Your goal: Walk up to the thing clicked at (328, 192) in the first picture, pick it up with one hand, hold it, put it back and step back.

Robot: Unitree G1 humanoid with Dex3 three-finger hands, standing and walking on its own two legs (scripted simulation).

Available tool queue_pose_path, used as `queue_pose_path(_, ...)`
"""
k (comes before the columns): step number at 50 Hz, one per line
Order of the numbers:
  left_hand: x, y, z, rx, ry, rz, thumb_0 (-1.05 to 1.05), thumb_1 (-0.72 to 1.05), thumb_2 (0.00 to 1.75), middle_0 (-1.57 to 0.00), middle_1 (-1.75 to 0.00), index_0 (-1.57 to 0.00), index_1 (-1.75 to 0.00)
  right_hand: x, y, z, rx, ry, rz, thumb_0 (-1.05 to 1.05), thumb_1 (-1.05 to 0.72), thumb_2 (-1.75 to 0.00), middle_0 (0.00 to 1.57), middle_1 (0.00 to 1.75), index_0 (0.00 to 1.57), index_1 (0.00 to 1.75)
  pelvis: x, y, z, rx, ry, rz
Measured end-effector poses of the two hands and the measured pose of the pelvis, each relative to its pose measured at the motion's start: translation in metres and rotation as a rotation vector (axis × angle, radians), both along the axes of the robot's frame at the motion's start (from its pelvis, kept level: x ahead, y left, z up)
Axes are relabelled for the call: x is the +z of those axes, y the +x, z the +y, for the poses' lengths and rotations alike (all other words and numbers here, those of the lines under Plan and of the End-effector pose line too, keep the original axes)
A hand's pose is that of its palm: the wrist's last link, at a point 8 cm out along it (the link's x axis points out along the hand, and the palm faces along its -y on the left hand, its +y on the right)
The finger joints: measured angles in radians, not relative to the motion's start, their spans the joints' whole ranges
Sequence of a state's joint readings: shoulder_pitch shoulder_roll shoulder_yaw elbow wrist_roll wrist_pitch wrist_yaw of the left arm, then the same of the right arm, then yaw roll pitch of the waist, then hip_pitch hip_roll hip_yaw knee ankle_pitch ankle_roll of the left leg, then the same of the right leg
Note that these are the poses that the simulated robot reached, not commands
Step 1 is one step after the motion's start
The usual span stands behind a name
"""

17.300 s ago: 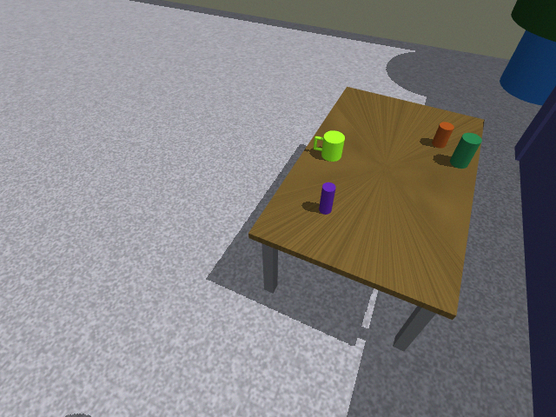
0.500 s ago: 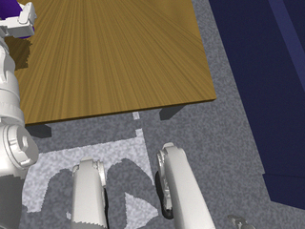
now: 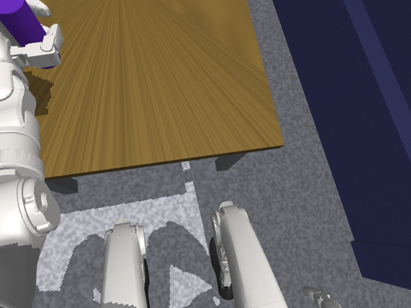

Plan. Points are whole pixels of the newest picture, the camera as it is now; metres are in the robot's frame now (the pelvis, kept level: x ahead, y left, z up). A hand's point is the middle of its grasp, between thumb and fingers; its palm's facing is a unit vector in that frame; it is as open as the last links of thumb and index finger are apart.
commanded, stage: settle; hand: left
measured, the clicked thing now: (29, 34) +0.57 +0.21 +0.04
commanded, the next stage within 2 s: lift in 0.14 s
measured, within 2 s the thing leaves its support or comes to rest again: neither
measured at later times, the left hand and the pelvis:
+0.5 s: hand (34, 34) +0.56 +0.20 +0.06, palm faces +0.18 -0.98 -0.05, open 5.6 cm; pelvis +0.00 +0.00 +0.03, yaw +0 degrees
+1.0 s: hand out of the picture +0.47 +0.19 +0.15, palm faces +0.18 -0.98 -0.03, open 5.6 cm; pelvis +0.02 +0.00 +0.12, yaw +2 degrees
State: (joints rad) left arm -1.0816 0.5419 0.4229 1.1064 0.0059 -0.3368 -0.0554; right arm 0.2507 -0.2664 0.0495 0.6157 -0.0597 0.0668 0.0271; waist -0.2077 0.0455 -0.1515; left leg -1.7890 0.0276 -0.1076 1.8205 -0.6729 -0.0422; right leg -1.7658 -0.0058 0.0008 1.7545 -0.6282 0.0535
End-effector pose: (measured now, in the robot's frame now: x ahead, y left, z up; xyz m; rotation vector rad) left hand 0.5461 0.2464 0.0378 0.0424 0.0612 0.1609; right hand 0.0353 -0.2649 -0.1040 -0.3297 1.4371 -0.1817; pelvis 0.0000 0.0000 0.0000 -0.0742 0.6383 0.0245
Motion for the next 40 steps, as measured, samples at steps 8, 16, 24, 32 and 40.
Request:
queue_pose_path(8,0.000,-0.006,0.000,-0.003,0.012,0.015,0.00,0.05,1.23,-0.99,-1.21,-1.03,-1.20,0.005,0.000,0.001,0.002,0.006,0.005,0.00,-0.86,-0.89,0.20,0.30,0.20,0.30,0.006,0.000,0.000,0.001,0.002,-0.005)
queue_pose_path(16,0.008,-0.010,-0.003,-0.005,0.002,0.018,0.00,0.05,1.22,-0.99,-1.21,-1.03,-1.20,0.013,0.002,0.002,0.002,0.009,-0.006,0.00,-0.86,-0.89,0.20,0.30,0.20,0.30,0.015,0.002,0.000,0.004,0.002,-0.014)
queue_pose_path(24,0.020,-0.016,-0.002,0.019,0.000,0.003,0.00,0.06,1.21,-0.98,-1.21,-1.02,-1.21,0.023,0.006,0.004,-0.003,0.013,-0.022,0.00,-0.88,-0.89,0.20,0.30,0.20,0.30,0.025,0.003,0.000,0.006,0.002,-0.027)
queue_pose_path(32,0.040,-0.034,0.000,0.014,0.006,0.015,0.00,0.06,1.21,-0.98,-1.22,-1.02,-1.21,0.042,0.016,0.008,-0.005,0.030,-0.052,0.01,-0.90,-0.90,0.20,0.30,0.20,0.30,0.048,0.008,0.001,0.009,0.003,-0.058)
queue_pose_path(40,0.073,-0.063,-0.001,0.019,-0.002,0.006,0.00,0.06,1.20,-0.98,-1.22,-1.02,-1.21,0.071,0.037,0.009,0.006,0.039,-0.129,0.01,-0.90,-0.90,0.20,0.30,0.20,0.30,0.078,0.012,0.001,0.014,0.008,-0.118)
